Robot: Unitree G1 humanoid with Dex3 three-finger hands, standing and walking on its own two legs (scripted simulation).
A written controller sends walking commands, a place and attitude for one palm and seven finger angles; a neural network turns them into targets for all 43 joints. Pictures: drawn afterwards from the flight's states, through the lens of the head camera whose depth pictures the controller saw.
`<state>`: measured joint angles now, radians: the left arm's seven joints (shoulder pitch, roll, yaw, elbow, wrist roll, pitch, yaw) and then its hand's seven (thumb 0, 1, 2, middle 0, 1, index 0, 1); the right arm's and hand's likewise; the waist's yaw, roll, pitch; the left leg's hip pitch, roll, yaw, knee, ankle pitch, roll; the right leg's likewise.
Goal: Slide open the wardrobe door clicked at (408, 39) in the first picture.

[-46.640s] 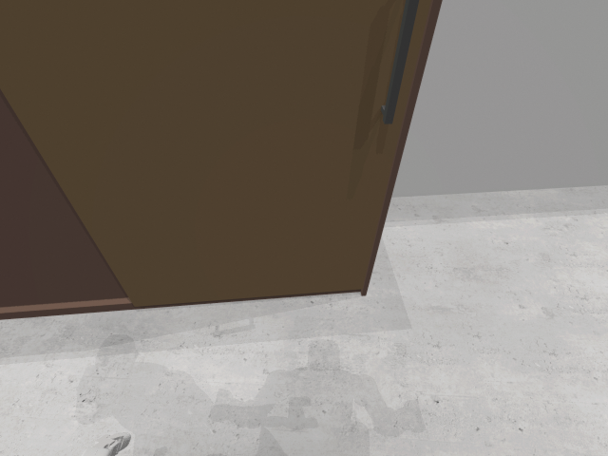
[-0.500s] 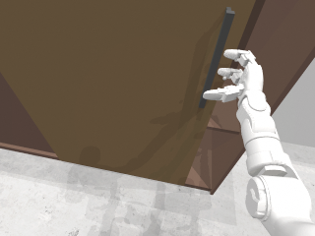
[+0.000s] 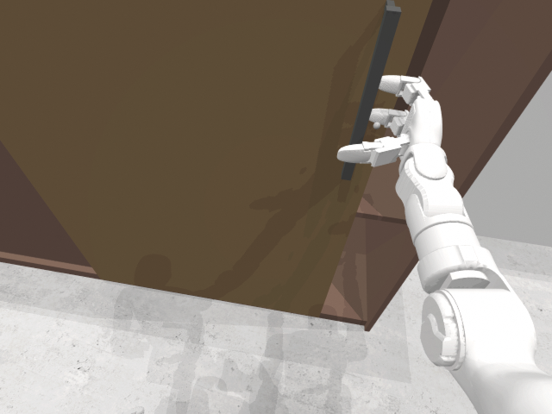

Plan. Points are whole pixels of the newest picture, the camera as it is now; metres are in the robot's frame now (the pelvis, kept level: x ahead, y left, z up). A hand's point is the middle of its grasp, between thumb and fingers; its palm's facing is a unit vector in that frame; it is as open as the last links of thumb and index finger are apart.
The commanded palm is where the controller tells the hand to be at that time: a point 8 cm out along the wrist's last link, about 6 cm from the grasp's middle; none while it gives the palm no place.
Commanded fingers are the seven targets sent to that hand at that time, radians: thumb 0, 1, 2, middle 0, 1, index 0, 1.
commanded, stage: move the hooked fingers beside the handle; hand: right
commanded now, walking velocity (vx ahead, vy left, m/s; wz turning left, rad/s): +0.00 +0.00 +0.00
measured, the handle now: (364, 104) +0.55 -0.08 +0.18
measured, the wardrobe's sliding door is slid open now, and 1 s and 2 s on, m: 0.18 0.18 0.18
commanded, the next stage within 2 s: none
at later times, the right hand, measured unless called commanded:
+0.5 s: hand (382, 127) +0.49 -0.10 +0.19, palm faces +0.06 +1.00 -0.01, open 14.0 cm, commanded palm +0.46 -0.15 +0.19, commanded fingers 0.00 0.50 -0.30 0.30 1.20 0.30 1.20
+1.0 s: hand (398, 130) +0.48 -0.12 +0.19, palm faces +0.07 +1.00 +0.00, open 14.0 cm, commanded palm +0.45 -0.17 +0.19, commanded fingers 0.00 0.50 -0.30 0.30 1.20 0.30 1.20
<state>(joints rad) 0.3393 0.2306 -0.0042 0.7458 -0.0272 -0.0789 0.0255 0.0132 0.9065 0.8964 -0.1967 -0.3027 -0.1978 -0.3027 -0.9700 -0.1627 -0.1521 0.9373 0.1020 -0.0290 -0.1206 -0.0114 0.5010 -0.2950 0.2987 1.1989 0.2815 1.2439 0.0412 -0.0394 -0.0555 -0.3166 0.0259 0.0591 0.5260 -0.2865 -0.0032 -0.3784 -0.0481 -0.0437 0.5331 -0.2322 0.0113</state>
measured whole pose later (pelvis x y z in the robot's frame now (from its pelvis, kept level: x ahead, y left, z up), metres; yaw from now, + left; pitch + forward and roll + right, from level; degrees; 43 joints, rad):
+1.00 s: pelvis +0.02 +0.00 +0.00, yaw +1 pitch +4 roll +0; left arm 0.30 0.24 0.00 0.69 -0.04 -0.04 0.05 0.01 0.91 0.90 -0.20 -0.30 -0.20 -0.30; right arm -0.82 -0.22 -0.23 0.77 0.11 0.04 -0.02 -0.01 0.50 -0.30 0.30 1.20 0.30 1.20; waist 0.03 -0.04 -0.06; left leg -0.26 0.01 0.04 0.48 -0.29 0.00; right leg -0.31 -0.06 -0.06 0.50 -0.25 0.02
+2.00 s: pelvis +0.01 +0.00 +0.00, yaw +1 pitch +4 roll +0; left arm 0.29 0.25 -0.02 0.71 -0.04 -0.06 0.06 0.01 0.91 0.90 -0.20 -0.30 -0.20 -0.30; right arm -0.88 -0.26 -0.24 0.85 0.11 0.04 0.00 -0.01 0.50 -0.29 0.30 1.20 0.30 1.20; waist 0.05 -0.03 -0.05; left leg -0.28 0.02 0.04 0.48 -0.28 -0.01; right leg -0.34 -0.05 -0.06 0.51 -0.24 0.01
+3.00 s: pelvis +0.01 +0.00 +0.00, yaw +1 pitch +3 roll +0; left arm 0.26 0.24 -0.02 0.69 -0.05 -0.04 0.07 0.01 0.91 0.90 -0.20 -0.30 -0.20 -0.30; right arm -0.83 -0.24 -0.21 0.76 0.12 0.09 0.00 -0.01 0.50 -0.29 0.30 1.20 0.30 1.20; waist 0.03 -0.04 -0.05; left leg -0.24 0.01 0.05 0.47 -0.28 0.00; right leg -0.30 -0.05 -0.05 0.49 -0.23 0.02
